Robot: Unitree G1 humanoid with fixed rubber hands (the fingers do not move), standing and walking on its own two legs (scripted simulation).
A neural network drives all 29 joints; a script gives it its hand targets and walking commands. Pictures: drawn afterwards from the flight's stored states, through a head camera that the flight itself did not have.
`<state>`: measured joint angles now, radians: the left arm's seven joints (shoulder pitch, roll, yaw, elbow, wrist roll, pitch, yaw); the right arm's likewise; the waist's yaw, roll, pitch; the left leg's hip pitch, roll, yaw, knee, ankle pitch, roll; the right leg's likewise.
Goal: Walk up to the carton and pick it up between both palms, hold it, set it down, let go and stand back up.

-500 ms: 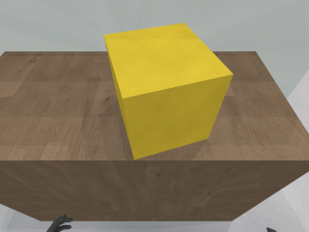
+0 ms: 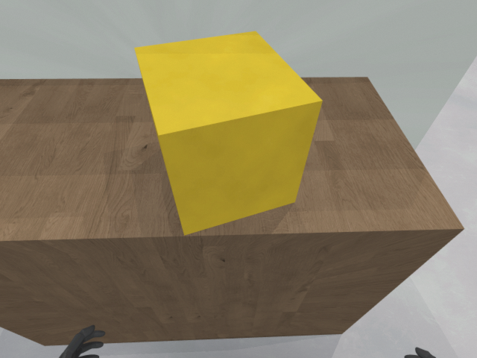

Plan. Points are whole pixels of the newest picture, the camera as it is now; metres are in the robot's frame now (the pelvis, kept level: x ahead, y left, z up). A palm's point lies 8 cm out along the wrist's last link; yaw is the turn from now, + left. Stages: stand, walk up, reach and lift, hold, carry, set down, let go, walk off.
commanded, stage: walk up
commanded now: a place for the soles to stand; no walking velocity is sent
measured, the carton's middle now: (220, 130) +0.48 +0.05 +0.14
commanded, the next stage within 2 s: stand in 0.22 s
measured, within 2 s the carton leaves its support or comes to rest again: neither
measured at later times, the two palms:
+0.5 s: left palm out of the picture +0.11 +0.28 -0.08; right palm out of the picture +0.06 -0.31 -0.07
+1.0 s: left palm (74, 346) +0.17 +0.27 -0.04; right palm out of the picture +0.15 -0.31 -0.03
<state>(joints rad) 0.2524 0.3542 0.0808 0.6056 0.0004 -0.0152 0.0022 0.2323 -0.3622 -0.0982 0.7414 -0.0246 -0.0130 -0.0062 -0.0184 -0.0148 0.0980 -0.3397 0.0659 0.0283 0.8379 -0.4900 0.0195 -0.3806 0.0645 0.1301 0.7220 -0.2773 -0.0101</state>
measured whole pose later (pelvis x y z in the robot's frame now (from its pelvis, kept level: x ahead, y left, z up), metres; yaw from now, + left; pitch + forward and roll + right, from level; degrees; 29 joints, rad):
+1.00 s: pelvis +0.00 +0.00 +0.02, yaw +0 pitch +1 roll -1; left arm 0.19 0.35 0.00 0.43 0.00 0.32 0.05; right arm 0.21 -0.36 -0.13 0.63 -0.05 -0.05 0.05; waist -0.02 0.00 -0.05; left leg -0.30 0.03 0.01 0.60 -0.32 -0.01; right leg -0.32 0.05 0.12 0.57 -0.28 -0.01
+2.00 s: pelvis +0.01 -0.03 +0.03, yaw +1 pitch -2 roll +1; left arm 0.43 0.26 -0.06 -0.37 -0.09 0.42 0.17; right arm 0.41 -0.40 -0.08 -0.12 0.24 0.11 0.12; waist -0.01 0.04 -0.04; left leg -0.16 0.03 0.00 0.44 -0.26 -0.04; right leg -0.22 0.04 0.11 0.52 -0.27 -0.02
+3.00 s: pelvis -0.02 -0.02 +0.00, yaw +2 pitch -4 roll +0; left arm -0.06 0.26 0.01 -0.60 -0.25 0.90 0.31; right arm -0.12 -0.48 -0.08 -0.15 0.45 0.41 0.04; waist 0.03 0.01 0.07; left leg -0.30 0.03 -0.03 0.72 -0.35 -0.06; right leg -0.34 0.06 0.08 0.75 -0.40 -0.13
